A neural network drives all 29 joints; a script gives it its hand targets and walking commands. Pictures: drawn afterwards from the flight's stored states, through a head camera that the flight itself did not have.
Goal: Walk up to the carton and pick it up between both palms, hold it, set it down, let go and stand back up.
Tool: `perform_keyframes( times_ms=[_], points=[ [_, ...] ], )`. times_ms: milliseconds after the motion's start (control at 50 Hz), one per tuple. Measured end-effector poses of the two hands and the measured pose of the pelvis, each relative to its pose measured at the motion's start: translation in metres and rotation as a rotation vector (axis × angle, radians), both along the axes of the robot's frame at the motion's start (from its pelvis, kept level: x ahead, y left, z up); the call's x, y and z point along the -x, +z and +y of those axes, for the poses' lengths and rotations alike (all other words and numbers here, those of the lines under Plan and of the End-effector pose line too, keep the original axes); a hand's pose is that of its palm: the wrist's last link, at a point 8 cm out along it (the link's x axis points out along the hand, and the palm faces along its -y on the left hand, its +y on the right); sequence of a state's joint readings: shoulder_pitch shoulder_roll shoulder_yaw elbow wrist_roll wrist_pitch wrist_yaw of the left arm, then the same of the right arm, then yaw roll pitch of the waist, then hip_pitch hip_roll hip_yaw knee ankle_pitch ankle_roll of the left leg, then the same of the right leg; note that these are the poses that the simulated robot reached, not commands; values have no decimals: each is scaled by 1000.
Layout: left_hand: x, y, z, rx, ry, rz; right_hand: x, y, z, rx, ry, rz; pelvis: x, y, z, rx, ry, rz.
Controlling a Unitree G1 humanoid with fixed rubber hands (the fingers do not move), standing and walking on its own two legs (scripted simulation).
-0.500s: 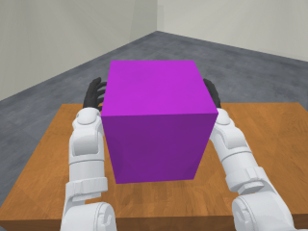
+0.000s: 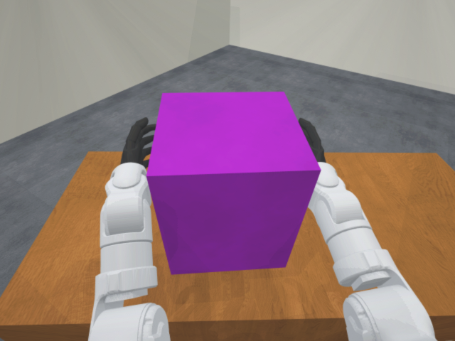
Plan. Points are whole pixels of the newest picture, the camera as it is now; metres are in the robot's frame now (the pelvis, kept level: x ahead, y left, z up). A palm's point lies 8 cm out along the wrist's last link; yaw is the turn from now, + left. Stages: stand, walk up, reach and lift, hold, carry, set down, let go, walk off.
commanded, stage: hold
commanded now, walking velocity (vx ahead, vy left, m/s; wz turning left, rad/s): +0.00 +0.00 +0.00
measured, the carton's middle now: (226, 184) +0.35 +0.00 +0.14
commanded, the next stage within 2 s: set down in 1.00 s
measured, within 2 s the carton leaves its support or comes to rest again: neither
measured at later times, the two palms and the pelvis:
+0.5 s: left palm (135, 163) +0.37 +0.15 +0.19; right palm (312, 163) +0.36 -0.15 +0.18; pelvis +0.00 +0.00 +0.00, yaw +0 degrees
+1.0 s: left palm (135, 162) +0.37 +0.15 +0.19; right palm (312, 161) +0.36 -0.15 +0.18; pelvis +0.00 +0.00 +0.00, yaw +0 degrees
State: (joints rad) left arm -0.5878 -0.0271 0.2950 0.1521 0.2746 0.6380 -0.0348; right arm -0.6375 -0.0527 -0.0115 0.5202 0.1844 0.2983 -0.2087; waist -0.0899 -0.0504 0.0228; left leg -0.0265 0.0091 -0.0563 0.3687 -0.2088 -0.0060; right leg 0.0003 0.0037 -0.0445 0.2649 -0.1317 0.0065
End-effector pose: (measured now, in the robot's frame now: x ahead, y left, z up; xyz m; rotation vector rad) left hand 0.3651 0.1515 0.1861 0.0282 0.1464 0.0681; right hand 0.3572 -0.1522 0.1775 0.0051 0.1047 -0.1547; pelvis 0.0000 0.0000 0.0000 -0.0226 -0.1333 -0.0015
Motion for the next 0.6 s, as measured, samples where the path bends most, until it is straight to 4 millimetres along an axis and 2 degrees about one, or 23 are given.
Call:
perform_keyframes(
  times_ms=[600],
  points=[
    [0,2,-2,-6,2,0,0,0,-1,0,1,-1,1,0,0,-1,-1,-4]
  ],
)
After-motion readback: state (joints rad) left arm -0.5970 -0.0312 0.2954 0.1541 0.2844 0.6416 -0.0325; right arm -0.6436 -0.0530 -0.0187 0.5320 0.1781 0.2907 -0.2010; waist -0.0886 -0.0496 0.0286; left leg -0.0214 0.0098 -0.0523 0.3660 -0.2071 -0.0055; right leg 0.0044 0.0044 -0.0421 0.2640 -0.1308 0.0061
